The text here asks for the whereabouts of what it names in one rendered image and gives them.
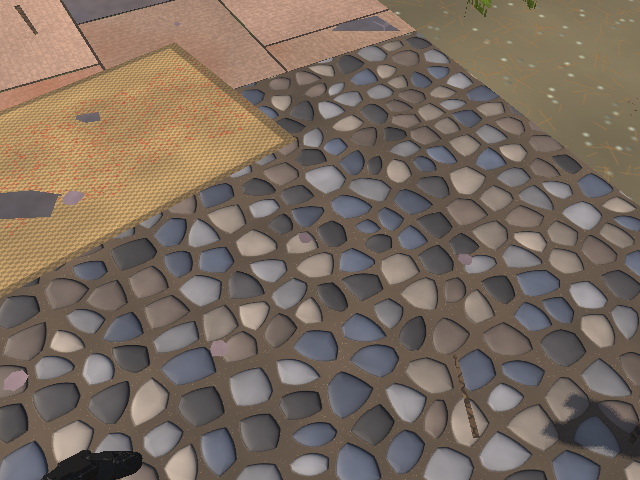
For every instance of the robot left hand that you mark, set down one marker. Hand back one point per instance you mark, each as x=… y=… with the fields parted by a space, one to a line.
x=106 y=465

